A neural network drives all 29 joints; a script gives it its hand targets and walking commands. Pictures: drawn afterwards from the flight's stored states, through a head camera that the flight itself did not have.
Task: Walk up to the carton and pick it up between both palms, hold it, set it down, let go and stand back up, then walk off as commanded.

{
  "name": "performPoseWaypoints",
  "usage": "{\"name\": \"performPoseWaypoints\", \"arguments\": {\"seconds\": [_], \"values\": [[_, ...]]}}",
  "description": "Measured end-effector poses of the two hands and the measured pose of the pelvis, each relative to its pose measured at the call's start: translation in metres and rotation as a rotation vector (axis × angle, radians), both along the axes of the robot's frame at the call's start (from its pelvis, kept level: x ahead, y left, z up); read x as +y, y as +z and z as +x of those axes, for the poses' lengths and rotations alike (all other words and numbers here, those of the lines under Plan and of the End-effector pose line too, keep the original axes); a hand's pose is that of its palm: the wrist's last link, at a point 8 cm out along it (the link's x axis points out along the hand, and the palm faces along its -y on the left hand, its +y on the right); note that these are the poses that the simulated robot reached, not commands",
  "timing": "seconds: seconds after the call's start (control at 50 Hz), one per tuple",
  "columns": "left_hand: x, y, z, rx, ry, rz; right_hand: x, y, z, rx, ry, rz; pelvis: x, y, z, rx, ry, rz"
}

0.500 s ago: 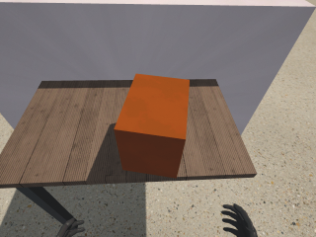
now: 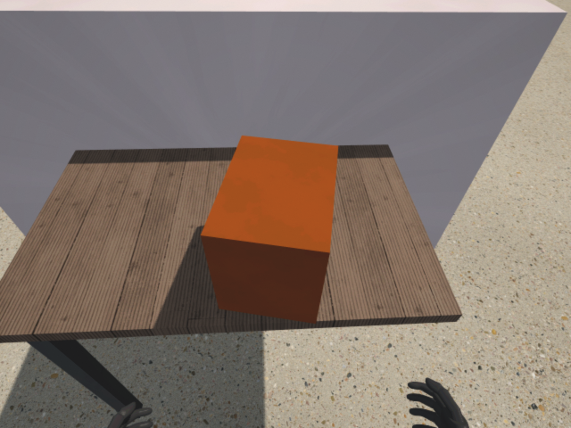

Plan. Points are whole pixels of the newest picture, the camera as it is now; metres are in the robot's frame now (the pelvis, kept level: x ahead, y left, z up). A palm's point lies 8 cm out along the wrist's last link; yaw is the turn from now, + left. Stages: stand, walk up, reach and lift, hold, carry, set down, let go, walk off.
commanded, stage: stand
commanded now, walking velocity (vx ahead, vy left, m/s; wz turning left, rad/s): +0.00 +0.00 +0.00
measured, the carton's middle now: (278, 227) +0.46 +0.01 +0.02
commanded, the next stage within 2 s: walk off in 0.98 s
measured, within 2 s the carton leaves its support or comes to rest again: neither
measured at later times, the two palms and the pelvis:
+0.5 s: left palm out of the picture +0.11 +0.27 -0.09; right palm out of the picture +0.12 -0.29 -0.09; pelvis +0.01 -0.01 +0.00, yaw +0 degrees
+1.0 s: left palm out of the picture +0.09 +0.27 -0.10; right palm out of the picture +0.12 -0.29 -0.09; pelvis +0.00 -0.01 +0.00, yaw +0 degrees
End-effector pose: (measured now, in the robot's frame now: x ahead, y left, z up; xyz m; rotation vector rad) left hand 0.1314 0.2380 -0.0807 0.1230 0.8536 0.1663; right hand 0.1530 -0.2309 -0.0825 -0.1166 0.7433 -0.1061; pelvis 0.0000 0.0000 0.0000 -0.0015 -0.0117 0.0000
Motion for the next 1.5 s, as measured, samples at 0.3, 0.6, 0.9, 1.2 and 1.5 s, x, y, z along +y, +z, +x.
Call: {"name": "performPoseWaypoints", "arguments": {"seconds": [0.3, 0.6, 0.9, 1.2, 1.5], "values": [[0.032, -0.001, -0.013, 0.047, -0.032, 0.129, -0.056, -0.006, -0.032, 0.165, -0.011, -0.143, -0.006, -0.002, 0.004, 0.001, 0.002, 0.012], [0.033, -0.007, -0.024, 0.083, -0.021, 0.126, -0.060, -0.006, -0.032, 0.165, -0.007, -0.148, -0.007, -0.002, 0.005, 0.002, 0.002, 0.014], [0.035, -0.014, -0.035, 0.123, -0.007, 0.124, -0.061, -0.008, -0.035, 0.179, -0.010, -0.151, -0.007, -0.002, 0.005, 0.001, 0.002, 0.014], [0.040, -0.018, -0.045, 0.151, -0.001, 0.128, -0.061, -0.010, -0.041, 0.200, -0.012, -0.156, -0.005, -0.003, 0.001, -0.008, 0.002, 0.012], [0.020, -0.021, -0.120, 0.273, 0.008, 0.242, -0.133, -0.047, -0.103, 0.305, -0.031, -0.180, -0.053, -0.024, -0.057, -0.080, -0.001, 0.064]]}}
